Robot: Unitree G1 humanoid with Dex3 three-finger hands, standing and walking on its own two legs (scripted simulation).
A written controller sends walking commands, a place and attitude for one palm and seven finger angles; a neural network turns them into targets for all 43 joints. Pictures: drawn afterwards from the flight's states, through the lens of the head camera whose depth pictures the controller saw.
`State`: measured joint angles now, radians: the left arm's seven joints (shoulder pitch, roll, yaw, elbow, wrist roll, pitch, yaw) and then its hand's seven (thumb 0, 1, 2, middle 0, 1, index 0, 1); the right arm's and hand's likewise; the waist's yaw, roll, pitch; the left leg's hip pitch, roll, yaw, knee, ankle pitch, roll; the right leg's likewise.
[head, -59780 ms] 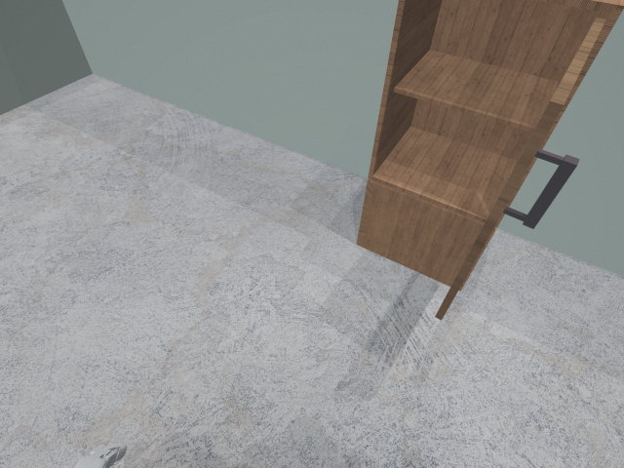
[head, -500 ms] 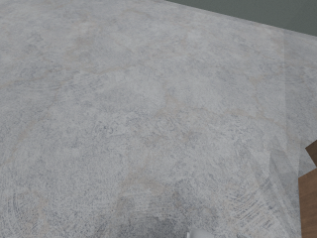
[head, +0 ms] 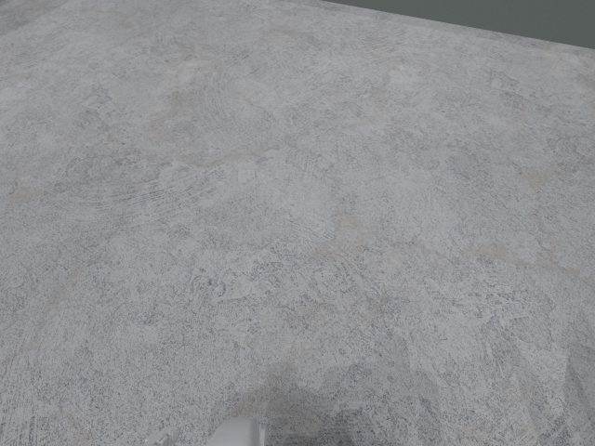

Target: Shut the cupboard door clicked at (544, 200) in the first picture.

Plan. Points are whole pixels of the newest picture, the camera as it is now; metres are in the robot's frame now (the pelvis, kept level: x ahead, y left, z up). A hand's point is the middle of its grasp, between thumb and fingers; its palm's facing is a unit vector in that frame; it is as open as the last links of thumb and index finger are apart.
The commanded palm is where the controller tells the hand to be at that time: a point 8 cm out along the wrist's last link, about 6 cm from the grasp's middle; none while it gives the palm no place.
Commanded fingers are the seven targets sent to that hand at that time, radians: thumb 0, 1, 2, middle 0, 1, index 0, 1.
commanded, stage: turn to face it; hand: left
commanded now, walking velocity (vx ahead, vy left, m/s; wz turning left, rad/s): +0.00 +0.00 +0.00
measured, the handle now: out of the picture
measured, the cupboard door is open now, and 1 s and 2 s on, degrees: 27 27 27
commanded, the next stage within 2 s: none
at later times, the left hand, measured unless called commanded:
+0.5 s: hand (174, 440) +0.15 +0.21 -0.18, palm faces -0.04 -0.99 -0.17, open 7.4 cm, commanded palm none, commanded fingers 0.00 0.90 0.90 -0.20 -0.30 -0.20 -0.30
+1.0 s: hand (211, 349) +0.29 +0.17 -0.17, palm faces -0.37 -0.90 -0.21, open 7.4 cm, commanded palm none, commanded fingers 0.00 0.90 0.90 -0.20 -0.30 -0.20 -0.30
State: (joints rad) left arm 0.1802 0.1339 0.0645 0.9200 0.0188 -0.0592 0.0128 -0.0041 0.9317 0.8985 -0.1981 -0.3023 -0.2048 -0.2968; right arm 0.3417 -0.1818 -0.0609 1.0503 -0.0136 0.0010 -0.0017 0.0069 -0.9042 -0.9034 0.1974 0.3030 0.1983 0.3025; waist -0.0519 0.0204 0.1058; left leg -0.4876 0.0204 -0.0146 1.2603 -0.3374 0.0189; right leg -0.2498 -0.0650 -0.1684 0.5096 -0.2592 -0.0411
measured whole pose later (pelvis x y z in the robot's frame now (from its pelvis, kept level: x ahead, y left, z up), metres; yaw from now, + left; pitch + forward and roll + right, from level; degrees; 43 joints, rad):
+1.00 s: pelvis +0.15 +0.02 -0.01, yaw -26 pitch +1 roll -1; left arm 0.23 0.20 0.07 0.88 0.03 0.04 0.00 0.01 0.91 0.90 -0.20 -0.30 -0.20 -0.30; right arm 0.14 -0.23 -0.05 0.89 -0.01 0.05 -0.02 0.01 -0.90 -0.90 0.20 0.30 0.20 0.30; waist 0.02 -0.02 0.08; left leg -0.43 0.03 0.01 0.83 -0.42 -0.08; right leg -0.27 0.04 0.09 0.52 -0.28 0.00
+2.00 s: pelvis +0.17 +0.03 -0.01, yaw -60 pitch +2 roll -1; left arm 0.23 0.21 0.07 0.90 0.02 0.05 -0.01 0.01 0.91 0.90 -0.20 -0.30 -0.20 -0.30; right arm 0.13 -0.22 -0.04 0.86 0.00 0.04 -0.02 0.00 -0.90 -0.90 0.20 0.30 0.20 0.30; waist 0.03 -0.02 0.07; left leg -0.36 0.03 0.02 0.64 -0.33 -0.08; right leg -0.29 0.06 0.12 0.56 -0.30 0.00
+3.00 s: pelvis +0.19 +0.01 -0.01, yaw -87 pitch +1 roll -1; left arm 0.26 0.21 0.07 0.98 0.02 0.06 -0.01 0.01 0.91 0.90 -0.20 -0.30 -0.20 -0.30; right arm 0.23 -0.17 -0.02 0.94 -0.03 0.01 -0.02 0.00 -0.90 -0.90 0.20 0.30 0.20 0.30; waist 0.00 -0.04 0.01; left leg -0.29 0.03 0.07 0.58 -0.31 0.01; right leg -0.34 0.04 0.03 0.77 -0.47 -0.02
